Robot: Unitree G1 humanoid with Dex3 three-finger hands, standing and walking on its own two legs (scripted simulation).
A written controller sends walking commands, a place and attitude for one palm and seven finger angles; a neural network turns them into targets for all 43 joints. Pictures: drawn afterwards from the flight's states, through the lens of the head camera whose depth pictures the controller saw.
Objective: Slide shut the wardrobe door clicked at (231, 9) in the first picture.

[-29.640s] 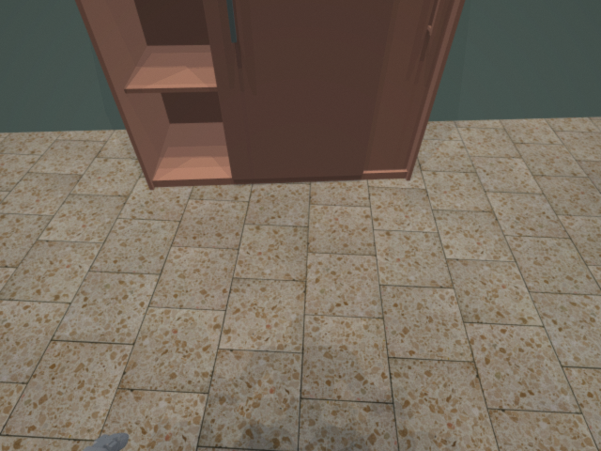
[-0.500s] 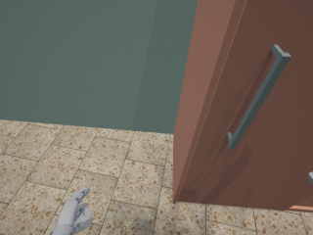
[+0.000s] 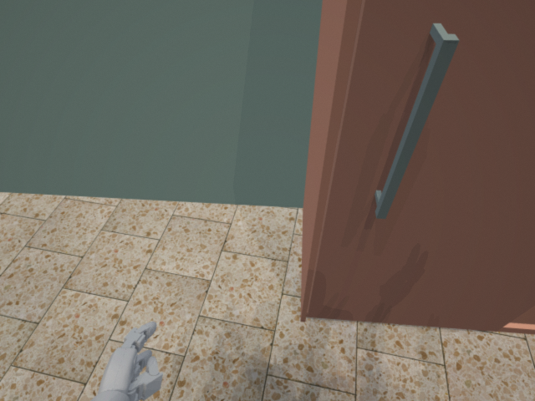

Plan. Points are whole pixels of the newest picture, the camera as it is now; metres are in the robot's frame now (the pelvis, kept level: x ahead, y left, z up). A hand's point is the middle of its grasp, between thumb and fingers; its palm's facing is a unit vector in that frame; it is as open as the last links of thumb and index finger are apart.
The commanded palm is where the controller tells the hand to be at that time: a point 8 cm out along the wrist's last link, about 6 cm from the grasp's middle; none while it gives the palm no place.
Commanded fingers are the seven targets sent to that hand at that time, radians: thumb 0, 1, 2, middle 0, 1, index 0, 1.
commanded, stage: step back with the hand held close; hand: right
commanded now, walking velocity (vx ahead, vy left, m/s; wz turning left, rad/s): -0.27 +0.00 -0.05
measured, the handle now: (403, 140) +0.48 -0.20 +0.14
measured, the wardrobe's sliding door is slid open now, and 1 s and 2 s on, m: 0.00 0.00 0.00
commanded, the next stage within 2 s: stop stepping back and stand still in 1.00 s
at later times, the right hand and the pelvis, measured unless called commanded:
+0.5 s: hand out of the picture +0.14 -0.28 +0.18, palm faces +0.44 +0.81 -0.40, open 7.4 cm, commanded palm +0.08 -0.31 +0.19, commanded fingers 0.00 -0.90 -0.90 0.20 0.30 0.20 0.30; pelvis -0.06 -0.01 +0.00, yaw -1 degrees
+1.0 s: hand out of the picture +0.04 -0.34 +0.19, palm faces +0.43 +0.85 -0.31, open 7.4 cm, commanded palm +0.00 -0.37 +0.19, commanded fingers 0.00 -0.90 -0.90 0.20 0.30 0.20 0.30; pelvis -0.15 -0.07 -0.01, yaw +4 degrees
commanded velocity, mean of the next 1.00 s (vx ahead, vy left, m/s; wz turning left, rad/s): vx -0.39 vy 0.00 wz -0.02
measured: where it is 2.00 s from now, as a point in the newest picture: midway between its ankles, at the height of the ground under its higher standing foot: outside the picture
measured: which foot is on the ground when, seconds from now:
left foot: down 0.00-0.26, up 0.28-0.38, down 0.40-0.70, up 0.72-0.92, down 0.94-1.00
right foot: down 0.00-0.90, up 0.92-1.00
